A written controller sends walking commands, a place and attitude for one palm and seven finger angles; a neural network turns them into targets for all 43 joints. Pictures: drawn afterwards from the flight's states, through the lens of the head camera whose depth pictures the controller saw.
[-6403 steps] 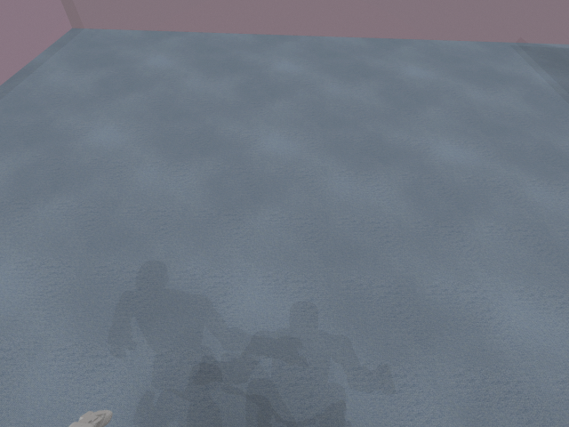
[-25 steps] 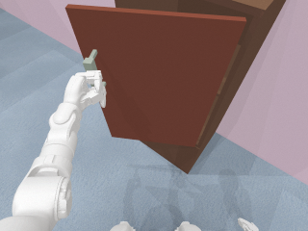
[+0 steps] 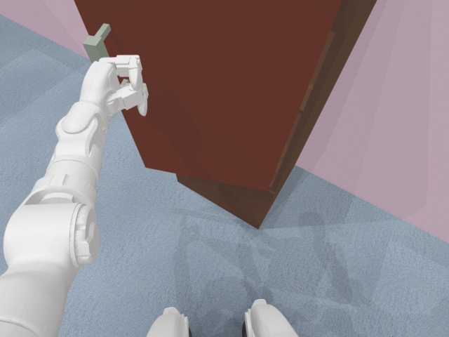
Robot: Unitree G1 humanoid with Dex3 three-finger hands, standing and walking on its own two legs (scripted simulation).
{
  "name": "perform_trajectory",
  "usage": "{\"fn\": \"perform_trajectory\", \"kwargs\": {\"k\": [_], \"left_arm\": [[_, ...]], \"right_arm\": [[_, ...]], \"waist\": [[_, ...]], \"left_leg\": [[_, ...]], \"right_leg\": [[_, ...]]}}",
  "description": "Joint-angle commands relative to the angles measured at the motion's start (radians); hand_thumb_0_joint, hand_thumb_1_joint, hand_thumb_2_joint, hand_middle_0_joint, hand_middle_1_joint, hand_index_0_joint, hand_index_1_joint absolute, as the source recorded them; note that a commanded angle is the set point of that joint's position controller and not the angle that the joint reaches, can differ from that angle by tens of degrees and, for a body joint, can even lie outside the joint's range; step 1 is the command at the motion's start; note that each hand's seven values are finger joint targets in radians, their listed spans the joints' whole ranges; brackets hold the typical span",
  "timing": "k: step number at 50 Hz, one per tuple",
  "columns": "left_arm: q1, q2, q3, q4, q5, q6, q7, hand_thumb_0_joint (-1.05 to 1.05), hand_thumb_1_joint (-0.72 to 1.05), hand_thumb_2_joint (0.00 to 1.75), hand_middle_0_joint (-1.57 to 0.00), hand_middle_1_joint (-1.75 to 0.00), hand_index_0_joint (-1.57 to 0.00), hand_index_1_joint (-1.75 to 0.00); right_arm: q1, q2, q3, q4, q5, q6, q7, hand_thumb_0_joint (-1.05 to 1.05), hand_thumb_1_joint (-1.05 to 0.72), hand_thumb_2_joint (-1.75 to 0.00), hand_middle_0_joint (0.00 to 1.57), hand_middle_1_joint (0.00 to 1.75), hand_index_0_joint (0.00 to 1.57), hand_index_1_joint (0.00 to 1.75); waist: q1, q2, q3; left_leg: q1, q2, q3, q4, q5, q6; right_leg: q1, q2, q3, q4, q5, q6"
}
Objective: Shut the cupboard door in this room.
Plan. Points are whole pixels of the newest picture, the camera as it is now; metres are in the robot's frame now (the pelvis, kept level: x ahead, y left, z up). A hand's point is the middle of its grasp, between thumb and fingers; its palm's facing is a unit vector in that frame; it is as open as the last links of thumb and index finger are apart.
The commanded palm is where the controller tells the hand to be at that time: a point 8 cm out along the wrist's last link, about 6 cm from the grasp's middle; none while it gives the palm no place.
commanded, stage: push the door shut along its arc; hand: left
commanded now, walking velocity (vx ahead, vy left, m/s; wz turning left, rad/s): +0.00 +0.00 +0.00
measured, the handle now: (111, 67) +0.58 +0.16 +0.12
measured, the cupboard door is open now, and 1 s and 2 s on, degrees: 20 9 3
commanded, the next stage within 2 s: pull the fist back off the door in 0.98 s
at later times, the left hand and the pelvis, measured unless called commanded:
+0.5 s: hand (162, 69) +0.56 +0.06 +0.13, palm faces -0.40 -0.92 +0.00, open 3.1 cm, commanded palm +0.57 +0.12 +0.12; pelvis +0.01 +0.00 -0.01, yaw -1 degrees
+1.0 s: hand (173, 59) +0.58 +0.04 +0.13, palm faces -0.47 -0.88 -0.04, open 3.3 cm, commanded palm +0.61 +0.06 +0.12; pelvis +0.00 +0.01 -0.03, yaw -1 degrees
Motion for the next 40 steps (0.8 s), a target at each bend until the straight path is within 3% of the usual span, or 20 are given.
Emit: {"fn": "perform_trajectory", "kwargs": {"k": [1, 4, 7, 10, 14, 17, 19, 21, 23, 25, 27, 29, 30, 33, 36, 40], "left_arm": [[-0.574, 0.228, 0.045, -0.193, -0.006, -0.052, -0.025, 0.00, 0.90, 0.90, -1.30, -1.50, -1.30, -1.50], [-0.587, 0.266, 0.067, -0.188, -0.002, -0.050, -0.042, 0.00, 0.90, 0.90, -1.30, -1.50, -1.30, -1.50], [-0.605, 0.254, 0.056, -0.157, -0.003, -0.035, -0.057, 0.00, 0.90, 0.90, -1.30, -1.50, -1.30, -1.50], [-0.666, 0.280, 0.055, -0.134, 0.010, -0.015, -0.062, 0.00, 0.90, 0.90, -1.30, -1.50, -1.30, -1.50], [-0.713, 0.316, 0.080, -0.150, 0.020, -0.010, -0.068, 0.00, 0.90, 0.90, -1.30, -1.50, -1.30, -1.50], [-0.713, 0.271, 0.051, -0.149, 0.021, -0.002, -0.074, 0.00, 0.90, 0.90, -1.30, -1.50, -1.30, -1.50], [-0.708, 0.314, 0.084, -0.126, 0.031, 0.012, -0.073, 0.00, 0.90, 0.90, -1.30, -1.50, -1.30, -1.50], [-0.705, 0.319, 0.084, -0.122, 0.038, 0.021, -0.075, 0.00, 0.90, 0.90, -1.30, -1.50, -1.30, -1.50], [-0.721, 0.337, 0.094, -0.095, 0.045, 0.024, -0.073, 0.00, 0.90, 0.90, -1.30, -1.50, -1.30, -1.50], [-0.767, 0.340, 0.082, -0.078, 0.054, 0.030, -0.075, 0.00, 0.90, 0.90, -1.30, -1.50, -1.30, -1.50], [-0.793, 0.307, 0.058, -0.081, 0.055, 0.029, -0.079, 0.00, 0.90, 0.90, -1.30, -1.50, -1.30, -1.50], [-0.814, 0.323, 0.061, -0.094, 0.060, 0.024, -0.087, 0.00, 0.90, 0.90, -1.30, -1.50, -1.30, -1.50], [-0.829, 0.284, 0.036, -0.109, 0.055, 0.024, -0.095, 0.00, 0.90, 0.90, -1.30, -1.50, -1.30, -1.50], [-0.856, 0.292, 0.040, -0.083, 0.053, 0.031, -0.107, 0.00, 0.90, 0.90, -1.30, -1.50, -1.30, -1.50], [-0.887, 0.279, 0.025, -0.036, 0.061, 0.052, -0.101, 0.00, 0.90, 0.90, -1.30, -1.50, -1.30, -1.50], [-0.962, 0.256, 0.003, -0.070, 0.069, 0.044, -0.096, 0.00, 0.90, 0.90, -1.30, -1.50, -1.30, -1.50]], "right_arm": [[0.132, -0.170, -0.058, -0.067, -0.001, -0.025, -0.013, 0.00, -0.90, -0.90, 0.20, 0.30, 0.20, 0.30], [0.142, -0.173, -0.057, -0.071, -0.004, -0.025, -0.013, 0.00, -0.90, -0.90, 0.20, 0.30, 0.20, 0.30], [0.159, -0.173, -0.057, -0.067, -0.005, -0.024, -0.014, 0.00, -0.90, -0.90, 0.20, 0.30, 0.20, 0.30], [0.165, -0.176, -0.056, -0.058, -0.005, -0.020, -0.018, 0.00, -0.90, -0.90, 0.20, 0.30, 0.20, 0.30], [0.187, -0.177, -0.060, -0.053, -0.015, -0.026, -0.019, 0.00, -0.90, -0.90, 0.20, 0.30, 0.20, 0.30], [0.201, -0.171, -0.060, -0.050, -0.018, -0.028, -0.015, 0.00, -0.90, -0.90, 0.20, 0.30, 0.20, 0.30], [0.208, -0.178, -0.063, -0.046, -0.021, -0.022, -0.015, 0.00, -0.90, -0.90, 0.20, 0.30, 0.20, 0.30], [0.209, -0.177, -0.062, -0.052, -0.023, -0.016, -0.012, 0.00, -0.90, -0.90, 0.20, 0.30, 0.20, 0.30], [0.212, -0.178, -0.060, -0.049, -0.024, -0.013, -0.015, 0.00, -0.90, -0.90, 0.20, 0.30, 0.20, 0.30], [0.221, -0.178, -0.058, -0.046, -0.026, -0.009, -0.017, 0.00, -0.90, -0.90, 0.20, 0.30, 0.20, 0.30], [0.225, -0.175, -0.058, -0.045, -0.029, -0.011, -0.017, 0.00, -0.90, -0.90, 0.20, 0.30, 0.20, 0.30], [0.229, -0.179, -0.061, -0.037, -0.033, -0.012, -0.016, 0.00, -0.90, -0.90, 0.20, 0.30, 0.20, 0.30], [0.228, -0.176, -0.063, -0.036, -0.034, -0.016, -0.015, 0.00, -0.90, -0.90, 0.20, 0.30, 0.20, 0.30], [0.234, -0.179, -0.063, -0.022, -0.036, -0.016, -0.019, 0.00, -0.90, -0.90, 0.20, 0.30, 0.20, 0.30], [0.236, -0.180, -0.058, -0.008, -0.037, -0.016, -0.019, 0.00, -0.90, -0.90, 0.20, 0.30, 0.20, 0.30], [0.250, -0.179, -0.061, 0.004, -0.044, -0.023, -0.015, 0.00, -0.90, -0.90, 0.20, 0.30, 0.20, 0.30]], "waist": [[-0.055, 0.012, -0.470], [-0.054, 0.032, -0.512], [-0.072, 0.012, -0.490], [-0.093, 0.021, -0.473], [-0.091, 0.056, -0.557], [-0.096, 0.091, -0.566], [-0.096, 0.066, -0.564], [-0.092, 0.055, -0.558], [-0.105, 0.054, -0.543], [-0.128, 0.013, -0.503], [-0.136, 0.049, -0.514], [-0.130, 0.088, -0.561], [-0.139, 0.107, -0.576], [-0.154, 0.084, -0.570], [-0.173, 0.085, -0.514], [-0.183, 0.140, -0.566]], "left_leg": [[0.299, -0.030, -0.039, -0.081, 0.184, 0.040], [0.291, -0.032, -0.036, -0.060, 0.218, 0.041], [0.273, -0.033, -0.036, -0.049, 0.222, 0.046], [0.231, -0.029, -0.032, -0.034, 0.187, 0.048], [0.273, -0.030, -0.040, -0.012, 0.251, 0.047], [0.311, -0.032, -0.043, -0.002, 0.308, 0.047], [0.291, -0.027, -0.040, 0.005, 0.308, 0.046], [0.259, -0.030, -0.036, 0.003, 0.293, 0.046], [0.243, -0.030, -0.031, 0.011, 0.288, 0.048], [0.186, -0.031, -0.026, 0.016, 0.245, 0.055], [0.218, -0.035, -0.029, 0.019, 0.263, 0.055], [0.262, -0.030, -0.039, 0.031, 0.295, 0.050], [0.291, -0.030, -0.040, 0.035, 0.306, 0.049], [0.286, -0.027, -0.043, 0.046, 0.303, 0.051], [0.255, -0.026, -0.044, 0.052, 0.261, 0.053], [0.314, -0.022, -0.059, 0.067, 0.307, 0.049]], "right_leg": [[0.092, 0.041, 0.006, -0.123, 0.214, -0.025], [0.102, 0.043, 0.010, -0.105, 0.251, -0.026], [0.087, 0.048, 0.005, -0.104, 0.256, -0.026], [0.062, 0.047, 0.013, -0.105, 0.230, -0.020], [0.063, 0.049, 0.007, -0.084, 0.272, -0.025], [0.028, 0.054, -0.003, -0.072, 0.302, -0.029], [0.035, 0.054, 0.000, -0.075, 0.310, -0.026], [0.059, 0.055, 0.001, -0.075, 0.313, -0.025], [0.042, 0.057, 0.001, -0.072, 0.311, -0.023], [0.047, 0.058, 0.007, -0.081, 0.290, -0.018], [0.020, 0.061, -0.003, -0.074, 0.291, -0.025], [-0.004, 0.060, -0.006, -0.063, 0.295, -0.028], [-0.025, 0.060, -0.008, -0.063, 0.296, -0.027], [-0.048, 0.064, -0.014, -0.058, 0.285, -0.026], [-0.090, 0.066, -0.021, -0.064, 0.239, -0.028], [-0.138, 0.069, -0.034, -0.040, 0.238, -0.035]]}}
